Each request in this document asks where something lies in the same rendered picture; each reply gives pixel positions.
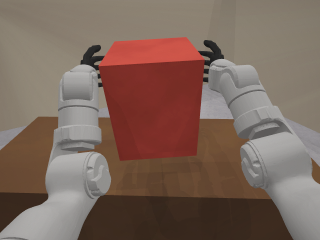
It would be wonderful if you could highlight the left robot hand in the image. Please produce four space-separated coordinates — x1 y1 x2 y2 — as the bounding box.
80 45 105 87

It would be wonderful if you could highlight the carton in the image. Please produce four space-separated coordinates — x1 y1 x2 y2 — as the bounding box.
98 37 205 161

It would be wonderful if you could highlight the robot right upper arm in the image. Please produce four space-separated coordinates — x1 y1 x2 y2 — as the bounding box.
240 131 320 240

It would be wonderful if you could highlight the robot left upper arm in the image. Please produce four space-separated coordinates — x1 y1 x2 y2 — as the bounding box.
0 151 111 240

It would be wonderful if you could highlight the robot left forearm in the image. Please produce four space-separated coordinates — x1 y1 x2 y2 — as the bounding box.
45 64 102 191

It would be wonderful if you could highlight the pedestal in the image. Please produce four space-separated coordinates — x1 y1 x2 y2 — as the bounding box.
0 116 320 240

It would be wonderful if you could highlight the robot right forearm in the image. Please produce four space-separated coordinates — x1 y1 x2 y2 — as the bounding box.
208 59 313 174

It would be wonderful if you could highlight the right robot hand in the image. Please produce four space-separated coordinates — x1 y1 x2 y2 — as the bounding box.
198 40 224 83

